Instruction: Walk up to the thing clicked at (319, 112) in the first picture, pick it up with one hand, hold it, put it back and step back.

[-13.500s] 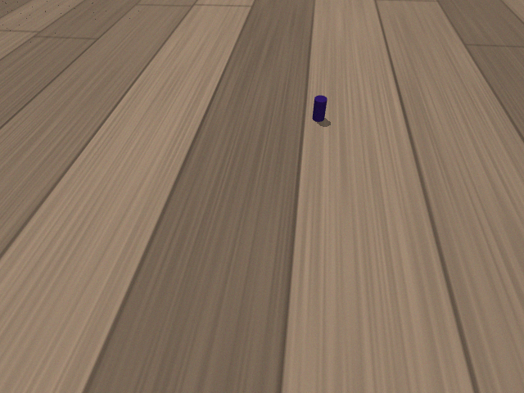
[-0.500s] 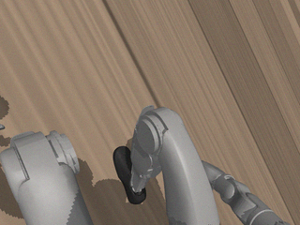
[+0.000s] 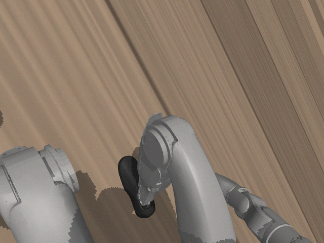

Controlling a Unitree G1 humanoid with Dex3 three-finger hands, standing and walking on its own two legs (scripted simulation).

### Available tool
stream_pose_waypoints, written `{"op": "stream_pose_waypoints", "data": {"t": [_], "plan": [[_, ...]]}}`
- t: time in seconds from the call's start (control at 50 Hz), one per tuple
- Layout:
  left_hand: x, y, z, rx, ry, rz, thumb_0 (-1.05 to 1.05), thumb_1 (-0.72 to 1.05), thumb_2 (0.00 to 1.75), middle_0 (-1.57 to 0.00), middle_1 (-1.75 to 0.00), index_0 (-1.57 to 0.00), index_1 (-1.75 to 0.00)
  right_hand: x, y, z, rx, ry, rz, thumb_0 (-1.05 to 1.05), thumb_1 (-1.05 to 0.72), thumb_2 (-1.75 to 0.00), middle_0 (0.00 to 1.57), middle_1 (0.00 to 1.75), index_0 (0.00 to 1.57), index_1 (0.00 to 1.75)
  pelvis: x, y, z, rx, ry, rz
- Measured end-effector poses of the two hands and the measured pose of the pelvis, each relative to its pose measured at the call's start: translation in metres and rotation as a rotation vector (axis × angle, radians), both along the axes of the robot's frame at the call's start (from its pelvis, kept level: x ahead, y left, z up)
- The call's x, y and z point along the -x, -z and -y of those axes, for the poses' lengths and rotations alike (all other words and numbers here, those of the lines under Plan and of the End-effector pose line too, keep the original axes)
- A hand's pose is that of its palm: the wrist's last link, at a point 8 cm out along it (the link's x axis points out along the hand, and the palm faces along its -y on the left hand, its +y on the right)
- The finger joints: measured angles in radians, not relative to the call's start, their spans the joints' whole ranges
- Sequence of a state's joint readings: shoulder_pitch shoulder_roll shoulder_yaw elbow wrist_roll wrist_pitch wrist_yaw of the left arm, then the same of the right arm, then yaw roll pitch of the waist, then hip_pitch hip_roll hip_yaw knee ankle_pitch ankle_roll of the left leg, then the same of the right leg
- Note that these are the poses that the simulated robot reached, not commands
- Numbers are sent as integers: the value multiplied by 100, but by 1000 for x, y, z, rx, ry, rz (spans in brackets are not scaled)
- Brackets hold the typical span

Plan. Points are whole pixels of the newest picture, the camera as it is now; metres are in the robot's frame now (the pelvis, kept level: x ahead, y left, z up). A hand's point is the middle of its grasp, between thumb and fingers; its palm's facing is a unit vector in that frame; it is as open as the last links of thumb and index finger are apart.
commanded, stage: close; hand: left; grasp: from the side
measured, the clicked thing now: out of the picture +0.46 +0.31 -0.21
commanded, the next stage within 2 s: settle in 0.08 s
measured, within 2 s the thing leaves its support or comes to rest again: leaves its support in 0.44 s
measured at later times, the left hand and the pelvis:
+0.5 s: hand out of the picture +0.45 +0.31 -0.17, palm faces +0.45 -0.89 +0.00, open 10.8 cm; pelvis +0.00 +0.00 +0.01, yaw +0 degrees
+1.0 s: hand out of the picture +0.41 +0.33 -0.06, palm faces +0.40 -0.92 -0.03, open 10.8 cm; pelvis +0.01 -0.01 +0.03, yaw +4 degrees
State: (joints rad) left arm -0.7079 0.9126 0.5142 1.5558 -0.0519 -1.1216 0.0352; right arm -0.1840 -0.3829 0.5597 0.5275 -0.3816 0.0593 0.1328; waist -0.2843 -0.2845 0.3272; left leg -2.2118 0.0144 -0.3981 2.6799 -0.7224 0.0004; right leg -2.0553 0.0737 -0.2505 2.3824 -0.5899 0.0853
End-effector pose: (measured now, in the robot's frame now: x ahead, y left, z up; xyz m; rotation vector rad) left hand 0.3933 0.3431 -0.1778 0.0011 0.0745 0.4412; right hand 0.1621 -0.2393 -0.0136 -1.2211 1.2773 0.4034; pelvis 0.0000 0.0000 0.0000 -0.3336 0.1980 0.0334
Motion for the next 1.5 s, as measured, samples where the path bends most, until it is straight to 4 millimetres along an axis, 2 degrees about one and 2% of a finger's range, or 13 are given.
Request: {"op": "stream_pose_waypoints", "data": {"t": [0.32,0.5,0.64,0.8,1.1,1.28,1.5], "plan": [[-8,2,1,2,-1,0,-9,-31,79,-62,-92,-68,-95,4,-3,2,19,18,-32,0,-90,-90,20,30,21,30,-1,-4,-1,7,1,-14],[-9,-9,-1,2,-23,38,-8,-43,92,-63,-100,-69,-104,-1,1,6,4,31,-29,0,-91,-91,20,30,21,30,-3,-5,2,-5,-5,-27],[-8,-36,-11,-36,2,71,-8,-46,97,-64,-102,-69,-106,-4,3,10,-28,77,0,0,-92,-91,20,30,21,30,-4,-9,5,-22,-13,-54],[6,-75,-22,-38,8,84,-8,-49,100,-64,-102,-70,-106,-11,7,12,-106,144,51,0,-92,-91,20,30,21,30,-6,-16,9,-45,-30,-104],[24,-140,-34,-48,16,70,-8,-51,103,-65,-102,-71,-106,-35,15,0,-263,281,135,0,-91,-90,20,30,21,30,-15,-36,12,-86,-66,-232],[19,-173,-37,-68,24,54,-7,-52,104,-66,-101,-71,-106,-47,22,2,-322,351,162,1,-90,-90,20,30,21,30,-21,-46,15,-113,-84,-295],[13,-198,-31,-55,31,36,-7,-52,104,-66,-101,-71,-105,-42,23,15,-342,428,170,1,-91,-90,20,30,21,30,-24,-56,21,-144,-98,-334]]}}
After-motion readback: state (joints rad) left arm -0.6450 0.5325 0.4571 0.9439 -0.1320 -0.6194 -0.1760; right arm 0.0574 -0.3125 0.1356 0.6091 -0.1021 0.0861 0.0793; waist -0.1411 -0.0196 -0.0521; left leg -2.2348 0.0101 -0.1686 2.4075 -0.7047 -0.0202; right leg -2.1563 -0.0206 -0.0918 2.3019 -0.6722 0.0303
